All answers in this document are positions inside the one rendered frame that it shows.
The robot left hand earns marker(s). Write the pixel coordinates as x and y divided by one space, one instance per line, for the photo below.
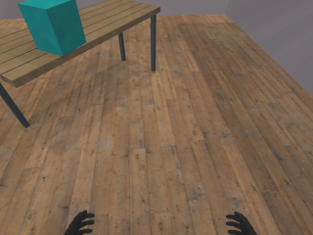
76 224

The robot right hand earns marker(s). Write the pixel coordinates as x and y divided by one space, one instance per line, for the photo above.
243 225

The table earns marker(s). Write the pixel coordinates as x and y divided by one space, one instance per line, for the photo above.
21 61

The carton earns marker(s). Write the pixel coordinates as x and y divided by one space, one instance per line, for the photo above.
55 25

